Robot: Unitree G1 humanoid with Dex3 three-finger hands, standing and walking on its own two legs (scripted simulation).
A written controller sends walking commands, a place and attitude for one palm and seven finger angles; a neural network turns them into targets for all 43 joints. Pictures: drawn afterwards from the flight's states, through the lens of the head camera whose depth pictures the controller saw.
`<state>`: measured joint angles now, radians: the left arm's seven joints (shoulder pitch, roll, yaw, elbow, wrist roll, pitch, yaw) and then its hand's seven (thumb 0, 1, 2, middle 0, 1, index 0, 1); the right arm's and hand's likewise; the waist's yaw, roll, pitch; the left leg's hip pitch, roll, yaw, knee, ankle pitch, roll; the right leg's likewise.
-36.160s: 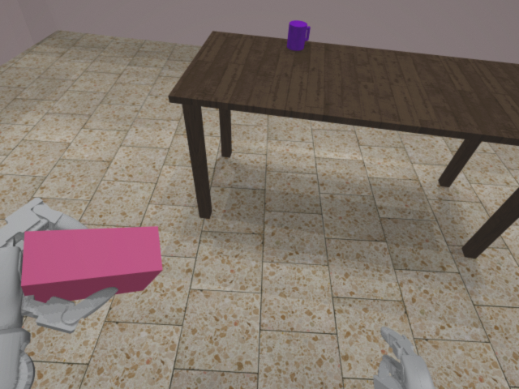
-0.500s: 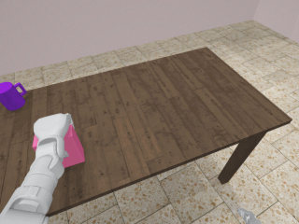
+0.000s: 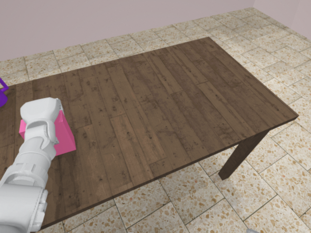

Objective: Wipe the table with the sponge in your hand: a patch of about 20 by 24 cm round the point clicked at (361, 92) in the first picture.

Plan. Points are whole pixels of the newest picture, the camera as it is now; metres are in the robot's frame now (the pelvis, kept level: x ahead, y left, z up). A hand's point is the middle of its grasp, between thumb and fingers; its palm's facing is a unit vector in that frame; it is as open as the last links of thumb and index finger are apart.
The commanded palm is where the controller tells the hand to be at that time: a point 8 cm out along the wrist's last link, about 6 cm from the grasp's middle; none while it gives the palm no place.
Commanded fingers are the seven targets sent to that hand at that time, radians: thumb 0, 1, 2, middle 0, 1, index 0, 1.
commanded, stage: wipe forward along the first lane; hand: left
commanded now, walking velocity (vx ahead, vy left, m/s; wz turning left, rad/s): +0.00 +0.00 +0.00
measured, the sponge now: (53, 140) +0.38 +0.33 -0.02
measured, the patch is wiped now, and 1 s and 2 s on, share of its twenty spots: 0.50 0.60 0.65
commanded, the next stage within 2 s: slide across to the middle lane in 0.32 s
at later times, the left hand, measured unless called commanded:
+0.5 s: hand (47, 115) +0.43 +0.34 +0.03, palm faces -0.12 +0.01 -0.99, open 9.8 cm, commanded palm +0.41 +0.31 +0.07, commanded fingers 0.00 0.10 1.30 -1.20 -1.60 -1.20 -1.60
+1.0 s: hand (68, 107) +0.46 +0.28 +0.04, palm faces -0.09 +0.00 -1.00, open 9.8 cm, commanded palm +0.44 +0.26 +0.08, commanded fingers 0.00 0.10 1.30 -1.20 -1.60 -1.20 -1.60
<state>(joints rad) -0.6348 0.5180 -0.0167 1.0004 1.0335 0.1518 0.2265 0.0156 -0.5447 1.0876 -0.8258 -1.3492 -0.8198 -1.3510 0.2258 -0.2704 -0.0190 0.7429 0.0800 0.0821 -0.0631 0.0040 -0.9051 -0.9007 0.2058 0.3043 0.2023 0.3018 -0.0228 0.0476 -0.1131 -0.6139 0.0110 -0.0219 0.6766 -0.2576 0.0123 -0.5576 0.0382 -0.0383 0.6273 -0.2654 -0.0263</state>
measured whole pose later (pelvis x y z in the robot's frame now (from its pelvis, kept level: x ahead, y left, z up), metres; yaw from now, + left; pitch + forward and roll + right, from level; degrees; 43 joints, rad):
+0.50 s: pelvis +0.00 +0.01 +0.00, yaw +0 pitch +14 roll -2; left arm -0.76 0.56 -0.01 1.11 1.06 0.15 0.25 0.02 -0.55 1.09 -0.83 -1.35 -0.82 -1.35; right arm 0.24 -0.26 -0.02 0.74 0.07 0.09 -0.04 0.00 -0.90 -0.90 0.21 0.30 0.20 0.30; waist -0.05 0.04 -0.13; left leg -0.68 0.01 -0.02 0.71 -0.28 0.03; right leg -0.61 0.03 -0.03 0.64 -0.27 -0.01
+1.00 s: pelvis +0.03 +0.02 +0.00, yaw +0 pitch +13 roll -2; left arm -0.76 0.40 -0.12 1.08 1.01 0.26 0.30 0.01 -0.51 1.09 -0.78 -1.40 -0.77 -1.41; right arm 0.22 -0.23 -0.03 0.78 0.06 0.09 -0.02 0.00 -0.91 -0.90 0.21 0.30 0.20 0.30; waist -0.04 0.05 -0.13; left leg -0.58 -0.01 -0.01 0.65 -0.28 0.04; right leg -0.52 0.02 -0.02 0.57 -0.28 0.00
